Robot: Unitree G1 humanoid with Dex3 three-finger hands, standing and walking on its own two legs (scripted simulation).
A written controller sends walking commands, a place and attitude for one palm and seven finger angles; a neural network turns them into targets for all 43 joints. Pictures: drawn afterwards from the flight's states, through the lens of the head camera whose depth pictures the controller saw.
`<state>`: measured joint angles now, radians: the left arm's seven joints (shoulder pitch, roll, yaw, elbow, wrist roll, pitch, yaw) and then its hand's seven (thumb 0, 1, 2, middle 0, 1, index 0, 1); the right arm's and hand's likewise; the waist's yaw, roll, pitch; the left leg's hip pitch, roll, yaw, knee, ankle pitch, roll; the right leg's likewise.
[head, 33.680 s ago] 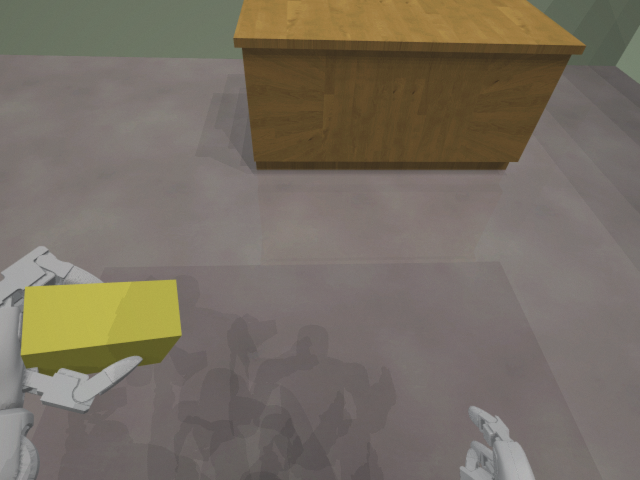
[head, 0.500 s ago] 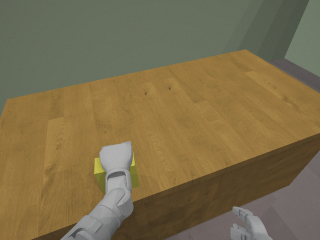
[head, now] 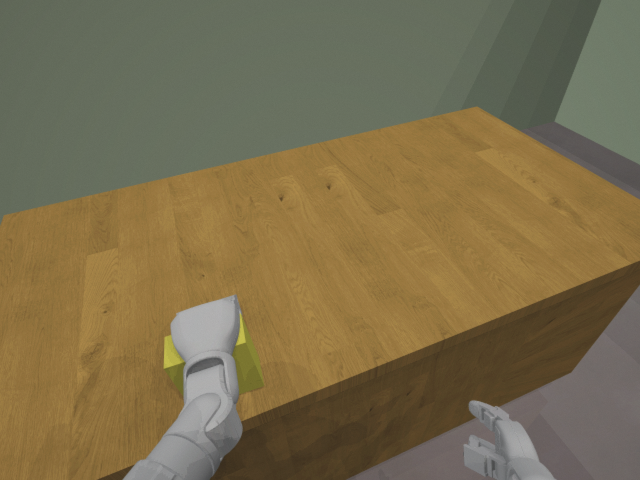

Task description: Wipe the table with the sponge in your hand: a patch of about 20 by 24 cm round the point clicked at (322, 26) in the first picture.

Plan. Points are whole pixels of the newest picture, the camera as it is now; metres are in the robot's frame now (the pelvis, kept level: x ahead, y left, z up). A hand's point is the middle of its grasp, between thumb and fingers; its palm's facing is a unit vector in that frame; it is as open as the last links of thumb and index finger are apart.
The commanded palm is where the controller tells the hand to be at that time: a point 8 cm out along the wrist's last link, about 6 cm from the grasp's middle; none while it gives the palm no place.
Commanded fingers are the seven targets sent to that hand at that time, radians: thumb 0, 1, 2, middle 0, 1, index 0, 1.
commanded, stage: slide back across to the middle lane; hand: left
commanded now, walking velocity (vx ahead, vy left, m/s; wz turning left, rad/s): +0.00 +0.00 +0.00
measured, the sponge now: (220, 369) +0.29 +0.19 -0.04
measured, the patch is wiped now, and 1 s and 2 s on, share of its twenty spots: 1.00 1.00 1.00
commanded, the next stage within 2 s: wipe forward along the middle lane in 0.28 s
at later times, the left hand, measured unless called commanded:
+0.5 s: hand (179, 370) +0.26 +0.23 +0.00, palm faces -0.05 -0.10 -0.99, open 9.8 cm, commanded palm +0.23 +0.23 +0.04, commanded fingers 0.00 0.10 1.30 -1.20 -1.60 -1.20 -1.60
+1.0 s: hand (172, 340) +0.31 +0.26 +0.00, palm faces -0.09 -0.01 -1.00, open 9.8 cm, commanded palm +0.29 +0.25 +0.03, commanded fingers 0.00 0.10 1.30 -1.20 -1.60 -1.20 -1.60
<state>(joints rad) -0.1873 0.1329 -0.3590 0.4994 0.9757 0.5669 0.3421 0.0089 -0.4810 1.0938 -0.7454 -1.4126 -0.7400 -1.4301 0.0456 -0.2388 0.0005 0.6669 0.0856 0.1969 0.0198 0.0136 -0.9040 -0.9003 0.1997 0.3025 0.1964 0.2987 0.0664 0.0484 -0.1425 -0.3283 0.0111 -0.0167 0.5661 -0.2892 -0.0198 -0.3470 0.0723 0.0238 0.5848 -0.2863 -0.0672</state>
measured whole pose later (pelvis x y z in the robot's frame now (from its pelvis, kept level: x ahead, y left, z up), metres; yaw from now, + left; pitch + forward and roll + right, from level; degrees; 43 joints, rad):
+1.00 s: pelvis -0.03 +0.01 -0.01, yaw +1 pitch +7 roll +0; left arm -0.39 0.27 -0.19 0.72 1.01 0.41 0.31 0.00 -0.52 1.11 -0.79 -1.36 -0.79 -1.38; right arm 0.13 -0.25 0.00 0.70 0.08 0.12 -0.05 0.01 -0.90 -0.90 0.20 0.30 0.20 0.30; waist 0.04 0.05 -0.13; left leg -0.52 -0.01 -0.04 0.67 -0.28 -0.01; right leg -0.52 0.06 0.00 0.67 -0.28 -0.05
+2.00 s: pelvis -0.02 +0.03 -0.02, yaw +1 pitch +15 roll -2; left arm -0.72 0.43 -0.06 1.11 1.03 0.26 0.33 0.01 -0.52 1.11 -0.80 -1.36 -0.79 -1.38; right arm 0.23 -0.26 0.00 0.72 0.07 0.09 -0.03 0.01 -0.90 -0.90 0.20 0.30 0.20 0.30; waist -0.05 0.04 -0.16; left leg -0.70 0.00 -0.04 0.75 -0.32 0.01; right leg -0.68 0.07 0.00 0.69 -0.28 -0.03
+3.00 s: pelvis +0.01 +0.05 -0.01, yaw +1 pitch +13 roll -3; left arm -0.50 0.51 0.03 0.91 1.05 0.17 0.28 0.00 -0.50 1.11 -0.76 -1.41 -0.75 -1.43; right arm 0.21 -0.26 -0.02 0.69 0.07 0.12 0.00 0.01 -0.90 -0.90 0.20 0.30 0.20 0.30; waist -0.01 0.03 -0.14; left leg -0.58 -0.01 -0.04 0.70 -0.35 0.04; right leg -0.53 0.05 0.00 0.60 -0.30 -0.01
